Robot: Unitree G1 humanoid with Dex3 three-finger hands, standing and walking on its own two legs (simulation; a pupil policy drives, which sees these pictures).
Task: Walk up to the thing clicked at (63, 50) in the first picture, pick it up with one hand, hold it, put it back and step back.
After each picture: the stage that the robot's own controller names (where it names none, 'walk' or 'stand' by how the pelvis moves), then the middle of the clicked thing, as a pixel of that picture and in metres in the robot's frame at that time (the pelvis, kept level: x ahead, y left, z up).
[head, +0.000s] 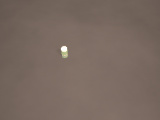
stand; (64, 52) +1.26 +0.22 -0.72
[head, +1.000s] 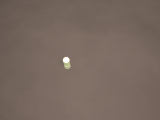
walk; (66, 63) +1.15 +0.26 -0.72
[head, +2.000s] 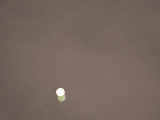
walk; (61, 95) +0.72 +0.25 -0.71
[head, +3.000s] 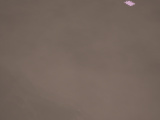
walk; out of the picture +0.44 +0.17 -0.71
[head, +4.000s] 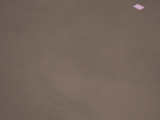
stand; out of the picture +0.36 +0.18 -0.72
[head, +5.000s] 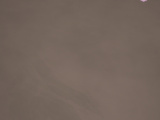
stand; out of the picture +0.34 +0.19 -0.71
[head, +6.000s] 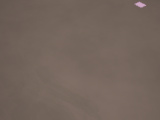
stand; out of the picture +0.33 +0.21 -0.72
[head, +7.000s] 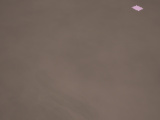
stand; out of the picture +0.32 +0.21 -0.72
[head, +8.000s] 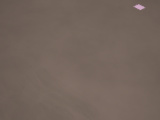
stand; out of the picture +0.31 +0.21 -0.72
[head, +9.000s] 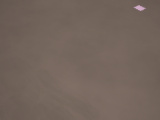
stand; out of the picture +0.31 +0.20 -0.72
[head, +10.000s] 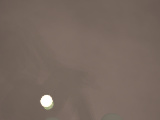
go down; (47, 102) +0.38 +0.18 -0.54
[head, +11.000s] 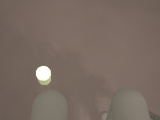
go down; (44, 76) +0.43 +0.17 -0.34
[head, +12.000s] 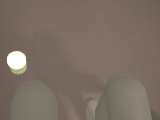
close in; (17, 63) +0.43 +0.19 -0.27
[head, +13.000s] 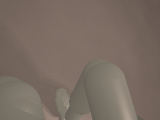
close; out of the picture +0.43 +0.22 -0.23
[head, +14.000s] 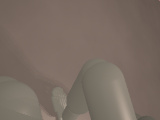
close; out of the picture +0.42 +0.23 -0.23
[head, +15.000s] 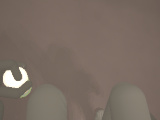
lift; (18, 83) +0.33 +0.22 -0.12
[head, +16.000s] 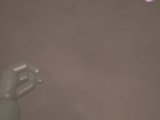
close; out of the picture +0.21 +0.19 -0.67
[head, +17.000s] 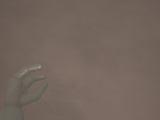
close; out of the picture +0.21 +0.21 -0.70
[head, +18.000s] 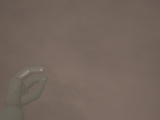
stand; out of the picture +0.20 +0.21 -0.70
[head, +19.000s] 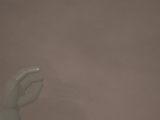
stand; out of the picture +0.20 +0.21 -0.68
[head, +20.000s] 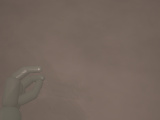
stand; out of the picture +0.21 +0.22 -0.69
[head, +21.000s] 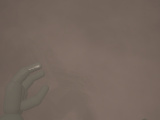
stand; out of the picture +0.23 +0.21 -0.61
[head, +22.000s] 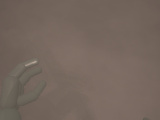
stand; out of the picture +0.23 +0.21 -0.61
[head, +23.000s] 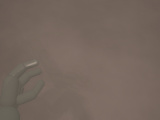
stand; out of the picture +0.22 +0.21 -0.62
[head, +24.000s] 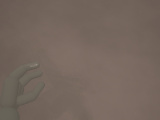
stand; out of the picture +0.22 +0.21 -0.62
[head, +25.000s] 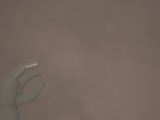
stand; out of the picture +0.21 +0.21 -0.64
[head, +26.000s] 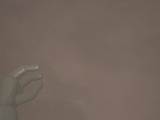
stand; out of the picture +0.20 +0.22 -0.68
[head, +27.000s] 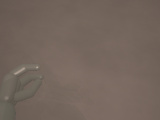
stand; out of the picture +0.20 +0.22 -0.70
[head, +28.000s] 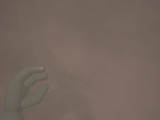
stand; out of the picture +0.22 +0.22 -0.63
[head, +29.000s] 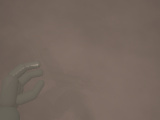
close; out of the picture +0.22 +0.21 -0.61
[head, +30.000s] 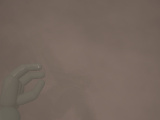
close; out of the picture +0.22 +0.21 -0.61
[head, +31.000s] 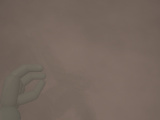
close; out of the picture +0.22 +0.22 -0.61
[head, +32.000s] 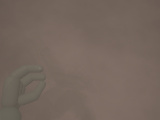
close; out of the picture +0.22 +0.21 -0.62
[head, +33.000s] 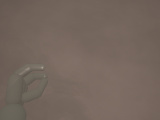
stand; out of the picture +0.21 +0.22 -0.66
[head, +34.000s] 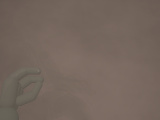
close; out of the picture +0.21 +0.22 -0.65
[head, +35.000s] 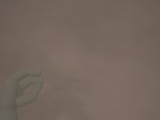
close; out of the picture +0.21 +0.21 -0.64
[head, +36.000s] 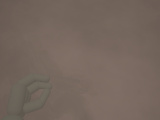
close; out of the picture +0.21 +0.22 -0.63
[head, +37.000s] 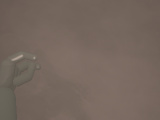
close; out of the picture +0.21 +0.22 -0.65
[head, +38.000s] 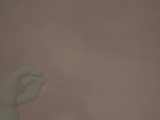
close; out of the picture +0.21 +0.21 -0.64
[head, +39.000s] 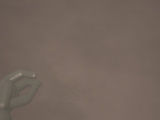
close; out of the picture +0.20 +0.21 -0.68
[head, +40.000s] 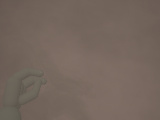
close; out of the picture +0.21 +0.22 -0.66
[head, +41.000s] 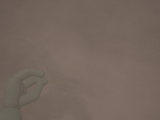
close; out of the picture +0.21 +0.22 -0.64
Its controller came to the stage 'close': yes
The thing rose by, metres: 0.29
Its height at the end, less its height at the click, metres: -0.02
